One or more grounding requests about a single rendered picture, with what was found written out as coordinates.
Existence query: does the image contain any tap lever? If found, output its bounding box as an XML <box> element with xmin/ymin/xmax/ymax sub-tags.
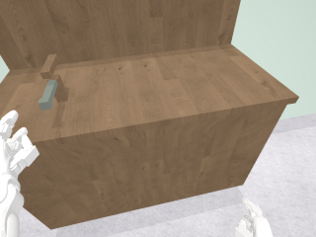
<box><xmin>38</xmin><ymin>79</ymin><xmax>58</xmax><ymax>111</ymax></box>

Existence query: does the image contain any left robot hand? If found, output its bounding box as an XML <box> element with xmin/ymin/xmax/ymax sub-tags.
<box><xmin>0</xmin><ymin>110</ymin><xmax>40</xmax><ymax>180</ymax></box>

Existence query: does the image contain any robot left forearm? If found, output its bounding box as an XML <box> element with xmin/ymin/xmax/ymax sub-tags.
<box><xmin>0</xmin><ymin>174</ymin><xmax>25</xmax><ymax>237</ymax></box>

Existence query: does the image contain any counter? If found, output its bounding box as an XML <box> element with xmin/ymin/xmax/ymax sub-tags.
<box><xmin>0</xmin><ymin>0</ymin><xmax>299</xmax><ymax>230</ymax></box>

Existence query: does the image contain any right robot hand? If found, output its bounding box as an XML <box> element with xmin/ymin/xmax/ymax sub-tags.
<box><xmin>235</xmin><ymin>198</ymin><xmax>273</xmax><ymax>237</ymax></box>

